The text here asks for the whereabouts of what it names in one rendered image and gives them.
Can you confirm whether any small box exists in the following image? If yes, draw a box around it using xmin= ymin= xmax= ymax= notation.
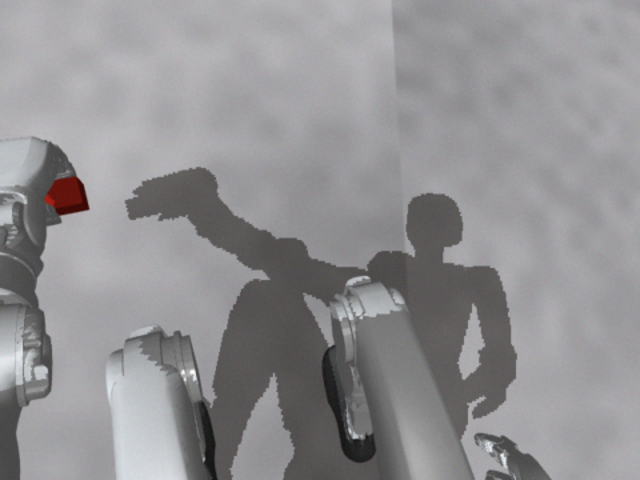
xmin=44 ymin=176 xmax=90 ymax=216

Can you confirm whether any right robot hand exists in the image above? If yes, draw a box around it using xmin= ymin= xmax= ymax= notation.
xmin=474 ymin=433 xmax=551 ymax=480

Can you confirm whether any right robot foot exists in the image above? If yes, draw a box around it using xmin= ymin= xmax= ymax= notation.
xmin=322 ymin=345 xmax=376 ymax=463

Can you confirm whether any left robot hand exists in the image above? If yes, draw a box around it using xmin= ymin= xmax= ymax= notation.
xmin=0 ymin=136 xmax=76 ymax=226

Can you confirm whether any left robot arm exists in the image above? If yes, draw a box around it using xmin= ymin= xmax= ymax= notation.
xmin=0 ymin=186 xmax=52 ymax=480

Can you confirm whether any left robot foot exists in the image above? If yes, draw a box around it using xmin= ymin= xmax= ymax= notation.
xmin=198 ymin=402 xmax=218 ymax=480

